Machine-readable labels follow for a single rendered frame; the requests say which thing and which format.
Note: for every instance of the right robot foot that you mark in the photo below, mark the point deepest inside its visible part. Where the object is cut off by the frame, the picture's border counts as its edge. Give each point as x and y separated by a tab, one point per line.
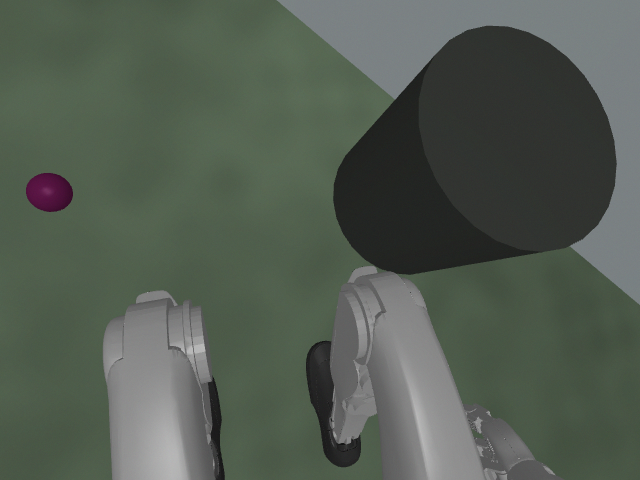
320	385

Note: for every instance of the right robot hand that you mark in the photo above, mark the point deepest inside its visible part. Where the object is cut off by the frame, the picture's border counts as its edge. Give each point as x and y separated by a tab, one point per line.
501	447

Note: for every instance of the right robot arm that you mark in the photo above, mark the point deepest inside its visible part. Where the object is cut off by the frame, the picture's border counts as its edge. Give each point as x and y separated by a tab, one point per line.
531	470

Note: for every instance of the left robot foot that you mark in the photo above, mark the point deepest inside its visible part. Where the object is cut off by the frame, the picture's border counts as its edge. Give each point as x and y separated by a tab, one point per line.
215	432

